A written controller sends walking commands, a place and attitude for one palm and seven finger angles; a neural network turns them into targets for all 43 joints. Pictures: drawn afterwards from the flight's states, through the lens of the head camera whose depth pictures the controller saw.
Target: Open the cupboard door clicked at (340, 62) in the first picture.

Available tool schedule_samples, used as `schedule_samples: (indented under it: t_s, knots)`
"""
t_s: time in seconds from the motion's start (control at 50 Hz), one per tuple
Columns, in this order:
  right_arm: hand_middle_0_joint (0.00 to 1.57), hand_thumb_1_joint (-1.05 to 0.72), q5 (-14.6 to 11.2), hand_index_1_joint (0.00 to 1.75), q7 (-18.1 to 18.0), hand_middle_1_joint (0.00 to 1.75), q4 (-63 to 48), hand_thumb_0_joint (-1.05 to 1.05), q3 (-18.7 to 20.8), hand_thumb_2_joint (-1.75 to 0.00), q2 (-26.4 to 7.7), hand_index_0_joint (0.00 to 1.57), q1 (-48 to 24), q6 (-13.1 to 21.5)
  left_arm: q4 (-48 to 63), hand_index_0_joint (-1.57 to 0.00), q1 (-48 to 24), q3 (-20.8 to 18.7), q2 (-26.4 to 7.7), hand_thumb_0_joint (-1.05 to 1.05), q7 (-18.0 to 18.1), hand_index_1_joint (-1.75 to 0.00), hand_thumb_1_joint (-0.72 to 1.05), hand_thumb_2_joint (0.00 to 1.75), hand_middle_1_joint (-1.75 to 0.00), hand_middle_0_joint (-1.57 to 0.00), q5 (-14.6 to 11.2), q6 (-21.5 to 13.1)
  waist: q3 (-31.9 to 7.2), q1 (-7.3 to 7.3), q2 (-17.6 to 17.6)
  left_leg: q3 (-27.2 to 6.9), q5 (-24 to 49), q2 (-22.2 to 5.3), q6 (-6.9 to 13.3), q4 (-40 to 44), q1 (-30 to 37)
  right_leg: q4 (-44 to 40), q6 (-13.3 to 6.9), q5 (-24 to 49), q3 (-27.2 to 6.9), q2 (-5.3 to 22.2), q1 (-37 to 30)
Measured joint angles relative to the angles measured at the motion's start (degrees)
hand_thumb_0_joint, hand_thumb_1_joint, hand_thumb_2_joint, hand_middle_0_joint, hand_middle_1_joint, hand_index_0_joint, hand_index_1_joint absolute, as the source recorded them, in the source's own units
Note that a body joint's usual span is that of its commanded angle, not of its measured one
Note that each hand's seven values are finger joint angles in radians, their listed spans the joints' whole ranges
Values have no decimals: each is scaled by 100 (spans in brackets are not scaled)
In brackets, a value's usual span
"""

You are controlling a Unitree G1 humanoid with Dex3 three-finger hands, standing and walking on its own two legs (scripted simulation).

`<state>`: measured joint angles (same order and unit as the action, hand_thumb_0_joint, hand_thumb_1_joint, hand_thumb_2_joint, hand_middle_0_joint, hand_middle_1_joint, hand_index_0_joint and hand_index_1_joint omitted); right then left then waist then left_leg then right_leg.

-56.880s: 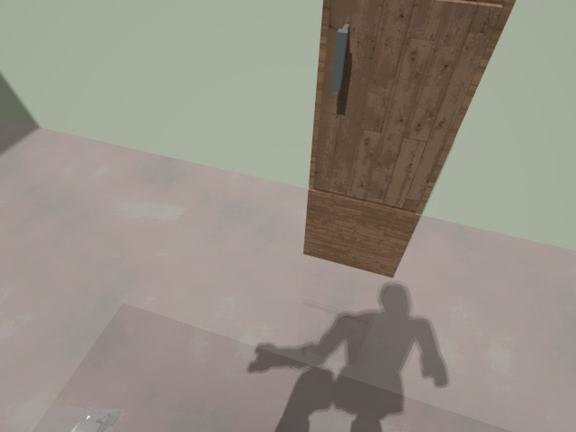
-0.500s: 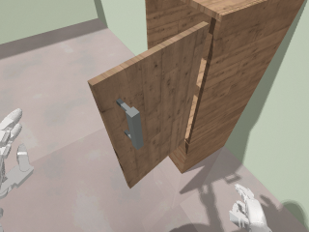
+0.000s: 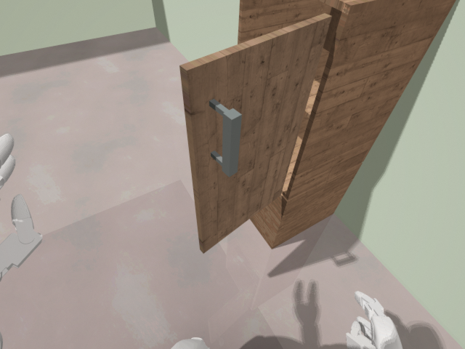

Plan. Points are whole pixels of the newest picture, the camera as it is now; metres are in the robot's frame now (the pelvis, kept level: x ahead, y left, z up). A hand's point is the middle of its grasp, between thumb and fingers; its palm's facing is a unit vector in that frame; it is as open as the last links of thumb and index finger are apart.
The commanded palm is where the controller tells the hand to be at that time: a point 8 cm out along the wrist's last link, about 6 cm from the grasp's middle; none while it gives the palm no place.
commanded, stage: step back with the hand held close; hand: left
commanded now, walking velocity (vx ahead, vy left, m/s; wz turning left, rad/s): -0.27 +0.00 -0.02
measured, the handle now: (223, 139) +0.43 +0.06 +0.13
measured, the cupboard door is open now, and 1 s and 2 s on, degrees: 100 100 100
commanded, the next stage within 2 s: stop stepping back and stand still in 0.18 s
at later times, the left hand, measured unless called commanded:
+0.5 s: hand (8, 313) +0.12 +0.23 +0.18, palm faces +0.35 -0.79 -0.50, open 7.4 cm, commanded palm +0.06 +0.27 +0.20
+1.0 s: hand out of the picture +0.02 +0.26 +0.19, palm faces +0.43 -0.78 -0.46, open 7.4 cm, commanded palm -0.04 +0.30 +0.20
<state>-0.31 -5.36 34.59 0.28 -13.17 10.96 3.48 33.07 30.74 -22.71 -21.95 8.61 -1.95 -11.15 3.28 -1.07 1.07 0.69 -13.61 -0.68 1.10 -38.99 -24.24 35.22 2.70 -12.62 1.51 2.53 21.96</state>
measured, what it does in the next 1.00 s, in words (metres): walks backwards: right foot, then left foot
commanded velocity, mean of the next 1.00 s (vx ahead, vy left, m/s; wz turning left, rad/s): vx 0.02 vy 0.01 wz -0.01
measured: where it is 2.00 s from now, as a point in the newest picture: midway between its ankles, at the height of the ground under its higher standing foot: outside the picture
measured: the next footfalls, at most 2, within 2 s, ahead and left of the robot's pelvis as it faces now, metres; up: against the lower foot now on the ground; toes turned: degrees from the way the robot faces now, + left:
right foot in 0.30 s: -0.10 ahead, -0.08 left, +0.00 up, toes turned +4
left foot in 0.46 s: -0.02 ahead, +0.08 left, +0.00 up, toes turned -1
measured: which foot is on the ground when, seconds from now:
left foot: down 0.00-0.30, up 0.32-0.44, down 0.46-0.98, up 1.00-1.00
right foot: down 0.00-0.00, up 0.02-0.28, down 0.30-1.00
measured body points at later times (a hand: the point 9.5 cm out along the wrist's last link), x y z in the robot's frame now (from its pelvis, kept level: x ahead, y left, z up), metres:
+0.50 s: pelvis -0.09 -0.02 +0.02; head -0.08 -0.02 +0.47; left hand +0.10 +0.27 +0.21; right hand +0.07 -0.27 -0.07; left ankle -0.06 +0.08 -0.72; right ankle -0.15 -0.13 -0.72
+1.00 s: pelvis -0.18 +0.00 +0.02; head -0.19 +0.00 +0.47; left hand -0.01 +0.30 +0.21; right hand -0.02 -0.22 -0.07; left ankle -0.07 +0.09 -0.71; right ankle -0.19 -0.07 -0.72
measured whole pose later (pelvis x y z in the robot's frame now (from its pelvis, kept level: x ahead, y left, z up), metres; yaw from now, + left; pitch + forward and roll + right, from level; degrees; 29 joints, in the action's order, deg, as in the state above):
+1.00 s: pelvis -0.18 +0.00 +0.02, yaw +0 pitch -2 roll +0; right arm 0.4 -4.6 35.4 -2.3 -8.9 14.4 5.7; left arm 26.4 30.4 -22.4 -24.1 8.8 -1.9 -8.0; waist -0.9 0.1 0.1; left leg 2.5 -15.4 1.8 0.6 -29.7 -21.9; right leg 27.1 -4.4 -23.8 4.1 -3.2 9.2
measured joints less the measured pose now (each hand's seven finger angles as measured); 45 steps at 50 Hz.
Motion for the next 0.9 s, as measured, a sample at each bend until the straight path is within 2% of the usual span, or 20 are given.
schedule_samples:
  t_s: [0.02,0.06,0.1,0.12,0.16,0.22,0.28,0.3,0.32,0.36,0.4,0.46,0.48,0.52,0.6,0.72,0.8,0.84,0.9]
  knots:
    - [20,-90,1,30,-33,30,12,1,-2,-90,14,20,-8,20,-82,-21,-144,-20,-25,1,10,-30,89,90,-30,-21,4,3,60,9,-23,-3,166,12,72,18,-19,225,-21,-301,-59,-45,78]
    - [20,-90,41,30,-48,30,39,1,2,-90,113,20,-7,106,-302,-21,-384,-116,-110,1,31,-30,89,90,-30,-21,45,-6,131,69,-30,-67,314,-1,146,201,-22,1252,-81,-904,-234,-290,308]
    - [20,-90,60,30,23,30,51,1,-5,-90,239,20,39,189,-417,-21,-478,-231,-194,1,54,-30,89,90,-30,-21,61,4,113,153,-12,-187,537,-42,158,550,-17,2065,-137,-1173,-253,-523,371]
    - [20,-90,60,30,77,30,54,1,-18,-90,293,20,67,228,-383,-21,-444,-287,-226,2,70,-30,89,90,-30,-21,47,11,83,163,-20,-217,683,-74,145,741,-14,2177,-157,-1255,-216,-587,304]
    - [20,-90,61,30,173,30,43,1,-54,-90,375,20,109,293,-173,-21,-223,-375,-263,2,100,-30,89,90,-30,-21,-9,6,-8,133,-67,-188,934,-144,92,1076,-23,1926,-189,-1396,-112,-612,28]
    - [20,-90,86,30,269,30,17,1,-96,-90,418,20,114,359,214,-20,143,-310,-246,2,90,-30,89,90,-30,-21,-97,6,-169,71,-127,-76,1245,-194,8,1483,-87,913,-267,-1543,-6,-569,-582]
    - [20,-90,109,30,291,30,-24,1,-132,-90,376,20,-30,381,387,-20,265,-206,-319,2,24,-30,89,90,-30,-20,-156,-44,-221,3,-182,64,1488,-141,-49,1631,-287,-641,-367,-958,24,-469,-1294]
    - [20,-90,110,30,290,30,-14,1,-131,-90,333,20,-143,348,368,-20,244,-180,-330,2,-14,-30,89,90,-30,-20,-156,-93,-174,-41,-142,112,1435,-174,-83,1502,-409,-903,-425,-690,-8,-470,-1353]
    - [20,-90,96,30,274,30,54,1,-118,-90,274,20,-259,284,292,-20,196,-99,-303,2,-62,-30,89,90,-30,-21,-164,-128,-93,-46,-15,53,1032,-221,-136,1197,-507,-892,-447,-650,-3,-543,-1337]
    - [20,-90,61,30,228,30,193,1,-97,-90,215,20,-306,180,107,-21,215,-2,-350,1,-130,-30,89,90,-30,-21,-186,-150,-131,-36,39,-60,136,-95,-196,218,-634,-835,-446,-707,-38,-534,-1283]
    - [20,-90,-10,30,177,30,219,1,-97,-90,202,20,-203,84,-54,-21,337,-49,-415,1,-172,-30,89,90,-30,-21,-173,-87,-290,-7,-64,-13,-154,49,-178,-303,-469,-794,-425,-744,-106,-434,-1232]
    - [20,-90,-48,30,62,30,138,1,-118,-90,116,20,-2,47,-289,-21,458,-181,-434,1,-166,-30,88,90,-30,-21,-172,48,-503,133,-123,112,286,76,-71,385,287,-683,-390,-799,-78,-371,-1191]
    - [20,-90,-56,30,26,30,126,1,-97,-90,67,20,38,71,-377,-21,416,-189,-417,1,-151,-30,88,90,-30,-21,-177,90,-533,183,-111,92,118,95,-14,735,491,-600,-371,-838,-32,-360,-1161]
    - [20,-90,-84,30,0,30,141,1,-51,-90,19,20,40,88,-565,-21,246,-154,-342,1,-108,-30,88,90,-30,-21,-167,177,-470,169,-206,118,32,180,49,986,649,-491,-312,-827,-37,-269,-1146]
    - [20,-90,-62,30,42,30,29,1,-44,-90,-98,20,43,137,-646,-21,207,-3,-160,1,-71,-30,89,90,-30,-21,-131,254,-385,175,-196,129,275,129,56,1031,673,-679,-323,-612,-33,-313,-1239]
    - [20,-90,20,30,78,30,-15,1,-15,-90,-107,20,182,166,-409,-21,343,186,-108,2,-85,-30,89,90,-30,-21,-61,59,-438,195,-143,-22,323,48,58,886,548,-867,-341,-345,108,-417,-1296]
    - [20,-90,59,30,-9,30,66,1,-16,-90,-54,20,274,139,-423,-21,249,101,-85,2,-3,-30,89,90,-30,-21,-16,18,-486,118,-93,-22,92,58,85,707,459,-540,-390,-899,110,-404,-1154]
    - [20,-90,54,30,-51,30,110,1,-36,-90,39,20,293,166,-560,-21,63,24,-76,2,44,-30,89,90,-30,-21,8,88,-468,101,-75,-4,225,98,104,891,512,-177,-402,-1303,73,-410,-1006]
    - [20,-90,65,30,-36,30,152,1,-93,-90,229,20,331,237,-810,-21,-224,-24,-105,2,79,-30,89,90,-30,-21,19,217,-411,129,4,-45,412,137,72,1325,639,412,-413,-1493,174,-532,-864]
